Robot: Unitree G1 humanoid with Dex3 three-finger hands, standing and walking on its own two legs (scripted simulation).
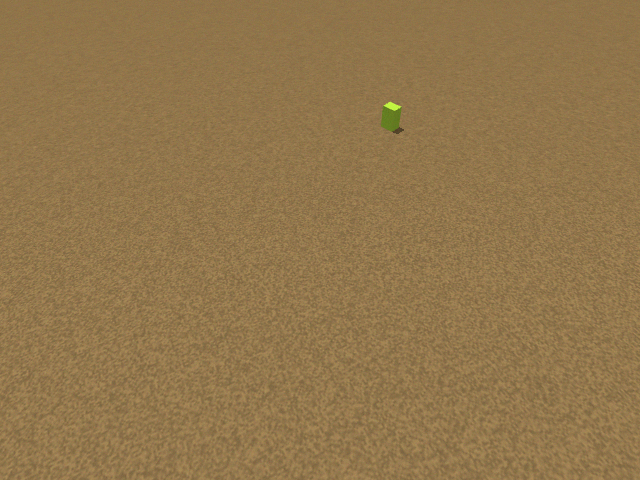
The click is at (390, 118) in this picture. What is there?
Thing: carton on end
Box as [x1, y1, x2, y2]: [381, 102, 401, 131]
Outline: 389,102 383,105 381,126 392,131 398,127 401,107
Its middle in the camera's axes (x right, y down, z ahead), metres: +0.43 -0.71 +2.27
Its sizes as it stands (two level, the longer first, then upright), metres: 0.086 0.064 0.134
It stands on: the floor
